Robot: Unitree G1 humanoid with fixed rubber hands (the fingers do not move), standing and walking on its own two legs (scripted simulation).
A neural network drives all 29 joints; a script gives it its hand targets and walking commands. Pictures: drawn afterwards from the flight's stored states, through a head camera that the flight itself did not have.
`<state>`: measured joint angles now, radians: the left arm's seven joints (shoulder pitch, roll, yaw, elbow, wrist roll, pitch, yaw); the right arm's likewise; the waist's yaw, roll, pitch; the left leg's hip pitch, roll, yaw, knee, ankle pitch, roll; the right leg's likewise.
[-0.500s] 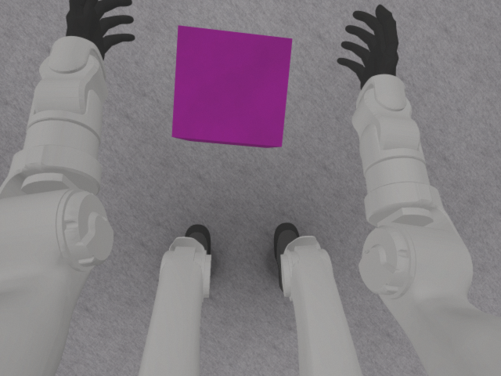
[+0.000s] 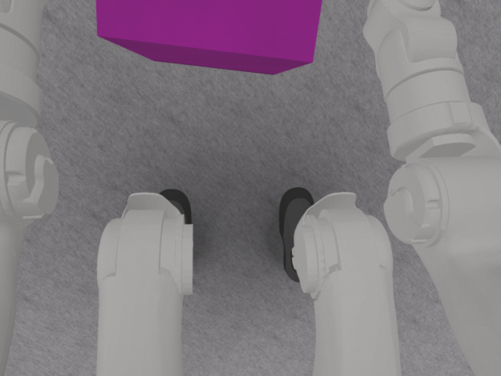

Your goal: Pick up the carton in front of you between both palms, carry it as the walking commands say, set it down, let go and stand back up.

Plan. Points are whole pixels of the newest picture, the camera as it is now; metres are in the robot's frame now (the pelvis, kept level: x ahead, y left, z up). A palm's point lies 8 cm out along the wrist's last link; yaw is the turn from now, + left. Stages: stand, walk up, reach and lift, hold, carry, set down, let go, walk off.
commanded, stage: reach and lift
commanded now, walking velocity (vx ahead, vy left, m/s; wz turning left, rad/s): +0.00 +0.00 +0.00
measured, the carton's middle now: out of the picture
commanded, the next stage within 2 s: none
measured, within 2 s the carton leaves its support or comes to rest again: leaves its support in 0.94 s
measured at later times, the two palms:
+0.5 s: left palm out of the picture +0.58 +0.20 -0.18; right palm out of the picture +0.56 -0.11 -0.20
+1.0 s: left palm out of the picture +0.58 +0.19 -0.17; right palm out of the picture +0.56 -0.11 -0.17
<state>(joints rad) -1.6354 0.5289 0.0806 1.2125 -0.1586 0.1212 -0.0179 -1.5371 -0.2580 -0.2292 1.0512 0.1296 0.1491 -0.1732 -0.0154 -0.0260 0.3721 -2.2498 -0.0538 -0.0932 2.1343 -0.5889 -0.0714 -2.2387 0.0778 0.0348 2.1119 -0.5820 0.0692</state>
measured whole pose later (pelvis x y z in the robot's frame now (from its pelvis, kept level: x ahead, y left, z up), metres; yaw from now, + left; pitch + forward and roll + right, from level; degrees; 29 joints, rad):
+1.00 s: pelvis +0.01 +0.01 -0.02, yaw +0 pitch +37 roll -3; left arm -1.54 0.35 0.10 0.97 -0.10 0.26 0.09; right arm -1.43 -0.18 -0.28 0.83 0.09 0.28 -0.21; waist 0.01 -0.02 0.39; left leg -2.23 -0.06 -0.08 2.23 -0.63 -0.04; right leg -2.20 0.10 0.05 2.20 -0.63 0.10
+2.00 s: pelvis +0.05 -0.01 +0.23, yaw +4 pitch +35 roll -1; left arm -0.72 -0.04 0.38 0.66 0.21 0.32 0.02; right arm -0.68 0.10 -0.37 0.58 -0.18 0.36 -0.10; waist 0.00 -0.01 -0.26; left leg -1.48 -0.10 -0.14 1.36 -0.49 -0.06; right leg -1.46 0.10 0.12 1.36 -0.52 0.05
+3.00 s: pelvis +0.09 +0.00 +0.38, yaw +5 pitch -3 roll +0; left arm -0.32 -0.17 0.31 0.40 0.29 0.60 -0.01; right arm -0.30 0.16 -0.28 0.38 -0.28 0.63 -0.01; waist 0.00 0.02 -0.02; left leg -0.20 -0.04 -0.17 0.48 -0.22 -0.03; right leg -0.17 0.04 0.14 0.47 -0.24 0.02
